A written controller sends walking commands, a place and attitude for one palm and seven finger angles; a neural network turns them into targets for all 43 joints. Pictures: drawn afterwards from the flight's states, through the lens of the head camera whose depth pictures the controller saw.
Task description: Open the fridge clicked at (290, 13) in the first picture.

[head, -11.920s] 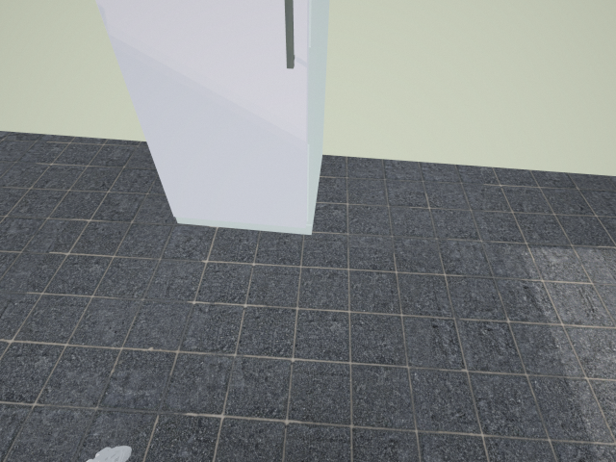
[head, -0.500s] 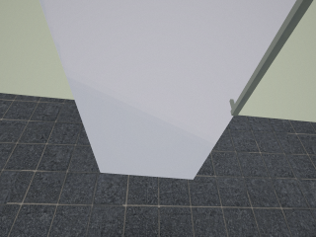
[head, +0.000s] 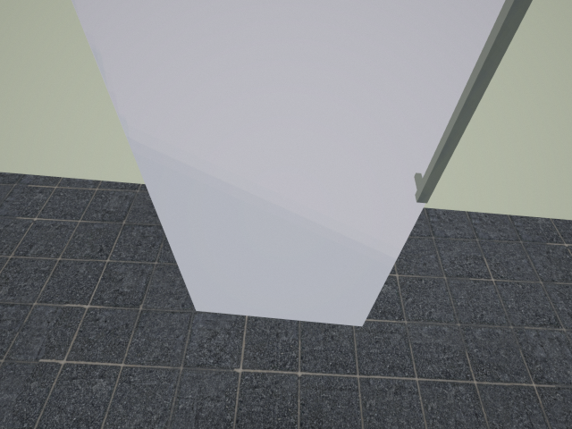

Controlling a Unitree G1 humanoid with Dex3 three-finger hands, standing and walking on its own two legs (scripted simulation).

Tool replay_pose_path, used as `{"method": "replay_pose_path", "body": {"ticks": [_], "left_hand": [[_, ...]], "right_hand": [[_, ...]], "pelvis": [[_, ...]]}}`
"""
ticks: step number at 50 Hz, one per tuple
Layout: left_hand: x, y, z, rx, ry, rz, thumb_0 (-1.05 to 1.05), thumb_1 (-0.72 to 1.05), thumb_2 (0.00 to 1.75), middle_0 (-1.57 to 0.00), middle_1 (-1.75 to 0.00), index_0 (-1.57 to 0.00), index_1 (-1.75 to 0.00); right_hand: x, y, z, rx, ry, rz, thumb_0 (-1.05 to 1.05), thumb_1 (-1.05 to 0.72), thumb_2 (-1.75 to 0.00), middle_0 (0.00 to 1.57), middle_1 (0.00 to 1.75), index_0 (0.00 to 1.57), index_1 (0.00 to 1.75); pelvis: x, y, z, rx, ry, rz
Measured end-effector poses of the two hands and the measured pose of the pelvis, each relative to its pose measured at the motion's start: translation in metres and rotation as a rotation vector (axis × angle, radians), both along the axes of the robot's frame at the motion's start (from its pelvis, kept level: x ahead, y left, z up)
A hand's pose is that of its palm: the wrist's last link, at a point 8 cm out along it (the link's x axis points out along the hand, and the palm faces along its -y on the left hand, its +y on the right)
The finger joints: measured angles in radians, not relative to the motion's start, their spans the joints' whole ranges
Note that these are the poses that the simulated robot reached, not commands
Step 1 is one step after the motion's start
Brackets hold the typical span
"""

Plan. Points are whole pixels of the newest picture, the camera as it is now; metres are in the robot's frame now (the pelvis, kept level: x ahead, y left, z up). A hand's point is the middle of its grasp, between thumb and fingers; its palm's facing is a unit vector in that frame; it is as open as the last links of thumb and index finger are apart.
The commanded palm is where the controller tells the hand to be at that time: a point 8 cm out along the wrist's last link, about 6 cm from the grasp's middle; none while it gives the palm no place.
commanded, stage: come to a stop and stand still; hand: right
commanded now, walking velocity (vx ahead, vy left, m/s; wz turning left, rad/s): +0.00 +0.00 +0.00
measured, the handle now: (471, 80) +0.52 -0.20 +0.24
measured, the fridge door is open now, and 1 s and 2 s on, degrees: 0 0 0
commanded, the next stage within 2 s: look again from close up in 0.82 s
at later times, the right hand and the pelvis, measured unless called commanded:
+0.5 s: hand out of the picture -0.03 -0.18 -0.17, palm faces +0.04 +0.98 -0.18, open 7.3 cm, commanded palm none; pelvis -0.03 -0.01 +0.00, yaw +0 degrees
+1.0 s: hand out of the picture -0.07 -0.18 -0.18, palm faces +0.05 +0.98 -0.17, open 7.4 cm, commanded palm none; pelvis -0.05 -0.02 +0.00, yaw +0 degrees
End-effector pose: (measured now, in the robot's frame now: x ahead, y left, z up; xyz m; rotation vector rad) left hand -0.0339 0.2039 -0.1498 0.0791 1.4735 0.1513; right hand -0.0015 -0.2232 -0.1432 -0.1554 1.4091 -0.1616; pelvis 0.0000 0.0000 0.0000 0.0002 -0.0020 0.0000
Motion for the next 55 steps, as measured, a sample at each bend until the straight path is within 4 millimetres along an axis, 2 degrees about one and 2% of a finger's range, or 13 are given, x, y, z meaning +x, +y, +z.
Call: {"method": "replay_pose_path", "body": {"ticks": [6,10,15,22,35,40,46,55], "left_hand": [[0.012,0.004,-0.001,0.010,-0.070,0.004,0.01,0.91,0.90,-0.20,-0.30,-0.20,-0.30],[0.022,0.004,-0.001,0.021,-0.113,-0.020,0.01,0.91,0.90,-0.20,-0.30,-0.20,-0.30],[0.023,0.005,0.002,0.033,-0.145,-0.036,0.02,0.92,0.90,-0.20,-0.30,-0.20,-0.30],[0.010,0.002,0.007,0.035,-0.157,-0.044,0.01,0.92,0.90,-0.20,-0.30,-0.20,-0.30],[-0.034,-0.011,0.007,0.019,-0.081,-0.032,0.01,0.91,0.90,-0.20,-0.30,-0.20,-0.30],[-0.046,-0.014,0.007,0.018,-0.058,-0.028,0.01,0.91,0.90,-0.20,-0.30,-0.20,-0.30],[-0.049,-0.015,0.007,0.018,-0.054,-0.025,0.01,0.91,0.90,-0.20,-0.30,-0.20,-0.30],[-0.040,-0.017,0.008,0.019,-0.084,-0.028,0.01,0.91,0.90,-0.20,-0.30,-0.20,-0.30]], "right_hand": [[-0.003,0.007,-0.004,0.001,-0.011,0.021,0.02,-0.93,-0.90,0.20,0.30,0.21,0.30],[-0.005,0.004,-0.004,0.005,-0.041,0.009,0.02,-0.93,-0.90,0.20,0.30,0.21,0.30],[-0.011,-0.001,-0.002,0.007,-0.075,-0.001,0.02,-0.93,-0.90,0.20,0.30,0.21,0.30],[-0.027,-0.005,0.000,0.015,-0.078,-0.002,0.01,-0.91,-0.90,0.20,0.30,0.20,0.30],[-0.064,-0.010,-0.001,0.023,-0.027,-0.016,0.01,-0.91,-0.90,0.20,0.30,0.20,0.30],[-0.074,-0.011,-0.001,0.027,-0.013,-0.023,0.01,-0.91,-0.90,0.20,0.30,0.20,0.30],[-0.079,-0.010,-0.002,0.032,-0.008,-0.027,0.01,-0.91,-0.90,0.20,0.30,0.20,0.30],[-0.074,-0.008,-0.003,0.039,-0.025,-0.024,0.01,-0.91,-0.90,0.20,0.30,0.20,0.30]], "pelvis": [[-0.002,0.001,-0.002,0.008,-0.017,-0.007],[-0.004,-0.003,-0.002,0.007,-0.035,-0.008],[-0.011,-0.006,0.000,0.004,-0.049,-0.010],[-0.024,-0.010,0.002,0.001,-0.056,-0.008],[-0.043,-0.017,0.003,-0.002,-0.050,-0.007],[-0.047,-0.019,0.003,-0.002,-0.046,-0.009],[-0.050,-0.020,0.003,-0.002,-0.045,-0.010],[-0.052,-0.022,0.003,-0.002,-0.044,-0.008]]}}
